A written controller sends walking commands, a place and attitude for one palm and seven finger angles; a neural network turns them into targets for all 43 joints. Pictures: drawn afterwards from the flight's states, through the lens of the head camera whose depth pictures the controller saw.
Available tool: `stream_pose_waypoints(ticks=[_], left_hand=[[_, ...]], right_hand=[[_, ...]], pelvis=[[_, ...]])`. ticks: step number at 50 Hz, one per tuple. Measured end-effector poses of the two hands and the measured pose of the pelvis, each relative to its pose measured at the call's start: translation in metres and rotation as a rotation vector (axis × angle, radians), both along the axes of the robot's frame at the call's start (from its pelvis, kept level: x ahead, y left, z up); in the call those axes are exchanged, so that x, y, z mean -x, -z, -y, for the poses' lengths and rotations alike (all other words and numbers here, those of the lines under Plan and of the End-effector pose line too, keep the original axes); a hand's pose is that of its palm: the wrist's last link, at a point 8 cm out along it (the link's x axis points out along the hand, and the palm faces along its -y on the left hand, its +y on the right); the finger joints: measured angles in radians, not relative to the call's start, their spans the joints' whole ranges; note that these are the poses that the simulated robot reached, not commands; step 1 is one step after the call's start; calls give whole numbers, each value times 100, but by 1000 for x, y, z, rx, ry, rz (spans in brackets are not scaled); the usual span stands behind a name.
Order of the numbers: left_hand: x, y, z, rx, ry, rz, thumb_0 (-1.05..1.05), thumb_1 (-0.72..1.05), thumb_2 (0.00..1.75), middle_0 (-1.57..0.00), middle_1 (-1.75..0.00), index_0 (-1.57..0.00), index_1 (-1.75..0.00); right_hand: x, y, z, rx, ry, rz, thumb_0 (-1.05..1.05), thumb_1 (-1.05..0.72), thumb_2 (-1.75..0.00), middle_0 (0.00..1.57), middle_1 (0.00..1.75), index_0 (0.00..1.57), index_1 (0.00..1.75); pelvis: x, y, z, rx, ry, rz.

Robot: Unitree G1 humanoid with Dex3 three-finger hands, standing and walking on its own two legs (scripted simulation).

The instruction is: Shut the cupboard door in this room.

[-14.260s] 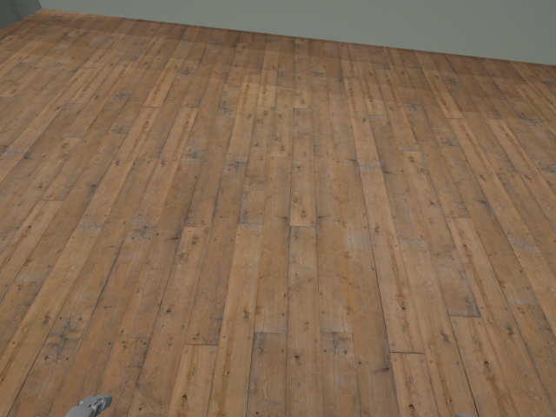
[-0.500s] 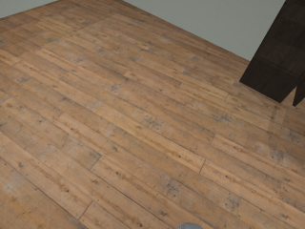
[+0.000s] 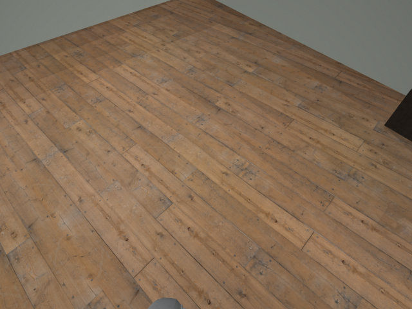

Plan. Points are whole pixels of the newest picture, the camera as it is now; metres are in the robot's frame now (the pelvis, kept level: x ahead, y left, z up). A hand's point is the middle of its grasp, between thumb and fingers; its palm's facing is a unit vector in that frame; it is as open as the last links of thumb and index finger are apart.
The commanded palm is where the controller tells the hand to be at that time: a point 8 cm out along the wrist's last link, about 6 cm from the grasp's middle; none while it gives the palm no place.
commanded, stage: turn or walk to find it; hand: left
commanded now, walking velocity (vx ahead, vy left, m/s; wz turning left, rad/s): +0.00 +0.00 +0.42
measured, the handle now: out of the picture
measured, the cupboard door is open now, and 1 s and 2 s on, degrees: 98 98 98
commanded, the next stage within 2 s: none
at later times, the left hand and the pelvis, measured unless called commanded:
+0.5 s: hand out of the picture +0.06 +0.26 -0.16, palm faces +0.20 -0.95 -0.25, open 7.4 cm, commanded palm none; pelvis -0.01 +0.04 +0.00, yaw +11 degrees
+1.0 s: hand out of the picture -0.07 +0.20 -0.17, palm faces +0.44 -0.86 -0.25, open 7.4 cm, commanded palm none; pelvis -0.02 +0.00 +0.00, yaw +26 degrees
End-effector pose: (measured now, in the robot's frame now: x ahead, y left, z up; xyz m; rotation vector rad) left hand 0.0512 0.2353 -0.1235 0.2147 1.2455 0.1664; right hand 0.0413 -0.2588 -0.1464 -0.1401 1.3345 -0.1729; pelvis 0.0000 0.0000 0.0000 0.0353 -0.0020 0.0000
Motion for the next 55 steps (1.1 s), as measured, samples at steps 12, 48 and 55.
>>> stream_pose_waypoints(ticks=[12, 48, 55], left_hand=[[66, 34, -67, 21, -169, -139, 1, 91, 90, -20, -30, -20, -30], [124, 3, 0, -4, -438, -5, 1, 91, 90, -20, -30, -21, -30], [198, 33, -17, 36, -564, -104, 1, 91, 90, -20, -30, -21, -30]], right_hand=[[-66, -17, -60, 63, -176, 127, 0, -91, -90, 20, 30, 20, 30], [-82, -1, -34, 14, -428, -15, 0, -91, -90, 20, 30, 20, 30], [-118, -8, -90, 37, -558, 124, 0, -91, -90, 20, 30, 20, 30]], pelvis=[[4, 11, -41, 40, -93, -4], [17, 1, 3, -2, -430, 11], [35, 16, -20, 25, -489, 13]])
